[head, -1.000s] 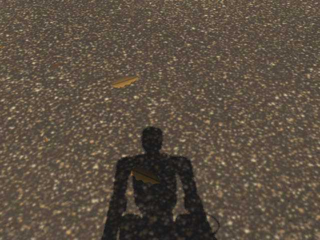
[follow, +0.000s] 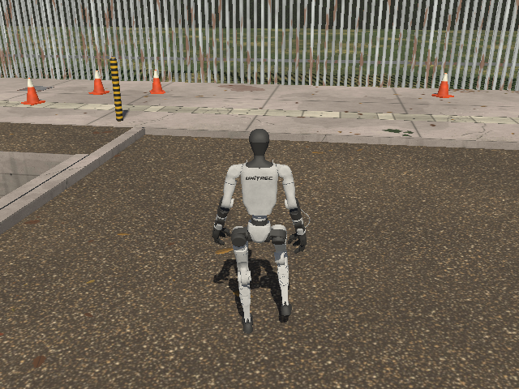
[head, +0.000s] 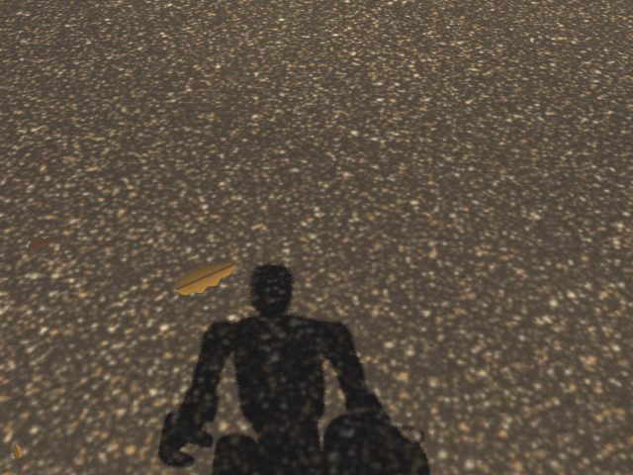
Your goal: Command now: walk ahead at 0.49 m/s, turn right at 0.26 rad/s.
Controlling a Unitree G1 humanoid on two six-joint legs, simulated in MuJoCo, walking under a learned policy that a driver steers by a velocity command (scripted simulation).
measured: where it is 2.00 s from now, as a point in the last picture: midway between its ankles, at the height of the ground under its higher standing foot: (423, 281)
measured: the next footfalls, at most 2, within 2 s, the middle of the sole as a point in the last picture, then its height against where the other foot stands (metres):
right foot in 0.34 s outside the picture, level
left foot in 0.88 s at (352, 396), level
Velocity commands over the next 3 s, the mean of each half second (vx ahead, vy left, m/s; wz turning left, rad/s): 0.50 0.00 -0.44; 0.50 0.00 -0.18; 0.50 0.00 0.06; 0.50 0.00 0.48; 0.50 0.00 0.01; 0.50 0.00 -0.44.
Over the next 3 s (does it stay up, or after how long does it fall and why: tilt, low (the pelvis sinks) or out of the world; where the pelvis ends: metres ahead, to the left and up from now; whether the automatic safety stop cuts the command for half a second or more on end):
stays up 1.66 -0.26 -0.02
